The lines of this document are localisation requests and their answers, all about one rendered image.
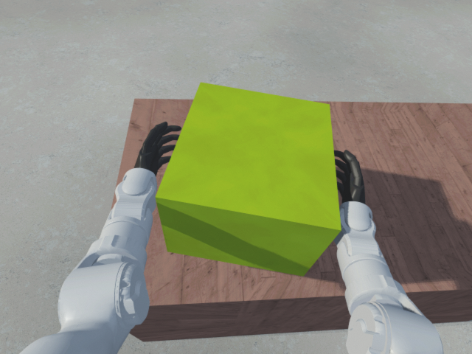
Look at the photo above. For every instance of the pedestal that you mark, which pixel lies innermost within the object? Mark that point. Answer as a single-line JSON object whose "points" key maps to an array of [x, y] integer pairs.
{"points": [[416, 163]]}

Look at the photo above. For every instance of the left robot hand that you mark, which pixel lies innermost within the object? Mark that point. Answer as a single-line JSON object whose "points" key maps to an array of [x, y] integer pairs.
{"points": [[150, 155]]}

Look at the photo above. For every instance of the left robot forearm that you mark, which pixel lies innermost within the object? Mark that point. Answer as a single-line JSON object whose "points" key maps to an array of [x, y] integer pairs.
{"points": [[127, 230]]}

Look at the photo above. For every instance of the robot left upper arm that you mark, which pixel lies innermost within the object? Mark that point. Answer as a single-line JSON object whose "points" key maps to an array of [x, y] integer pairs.
{"points": [[99, 305]]}

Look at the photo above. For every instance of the right robot forearm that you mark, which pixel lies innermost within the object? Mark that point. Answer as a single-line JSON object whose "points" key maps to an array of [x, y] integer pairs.
{"points": [[363, 268]]}

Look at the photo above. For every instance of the right robot hand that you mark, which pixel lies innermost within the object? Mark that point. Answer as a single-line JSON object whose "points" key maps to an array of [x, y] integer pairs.
{"points": [[352, 187]]}

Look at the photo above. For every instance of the robot right upper arm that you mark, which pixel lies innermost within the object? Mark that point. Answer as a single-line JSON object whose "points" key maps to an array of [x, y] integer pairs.
{"points": [[376, 328]]}

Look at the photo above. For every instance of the carton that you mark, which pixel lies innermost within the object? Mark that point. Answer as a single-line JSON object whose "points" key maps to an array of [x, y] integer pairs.
{"points": [[252, 181]]}

